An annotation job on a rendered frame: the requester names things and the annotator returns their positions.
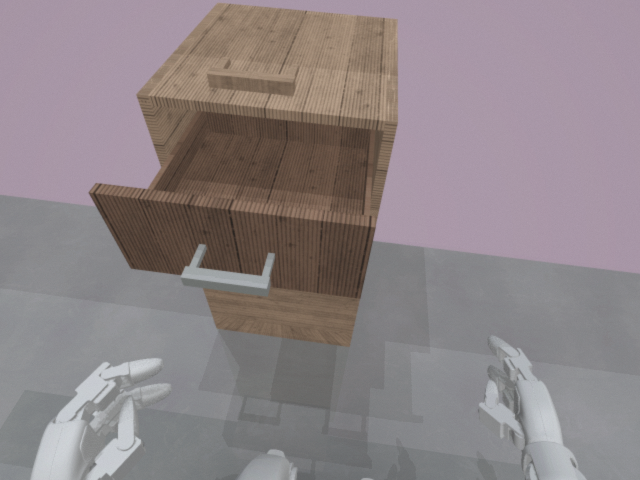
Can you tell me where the cabinet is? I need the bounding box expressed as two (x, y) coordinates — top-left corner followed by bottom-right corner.
(136, 3), (398, 347)

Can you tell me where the left robot thigh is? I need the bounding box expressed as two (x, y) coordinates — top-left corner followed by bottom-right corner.
(235, 454), (297, 480)

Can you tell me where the drawer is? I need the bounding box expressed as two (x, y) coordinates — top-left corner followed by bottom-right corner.
(88, 111), (376, 299)

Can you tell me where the handle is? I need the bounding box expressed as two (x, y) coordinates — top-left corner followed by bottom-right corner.
(207, 67), (296, 96)
(180, 244), (275, 297)

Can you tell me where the robot right forearm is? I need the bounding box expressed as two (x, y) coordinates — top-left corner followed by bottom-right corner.
(521, 441), (587, 480)

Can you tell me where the right robot hand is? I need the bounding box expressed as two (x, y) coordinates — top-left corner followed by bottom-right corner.
(479, 335), (564, 452)

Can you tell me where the left robot shin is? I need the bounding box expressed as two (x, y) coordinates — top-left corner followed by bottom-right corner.
(267, 449), (285, 458)

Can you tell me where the left robot hand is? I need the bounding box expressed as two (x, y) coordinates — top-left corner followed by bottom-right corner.
(30, 358), (172, 480)

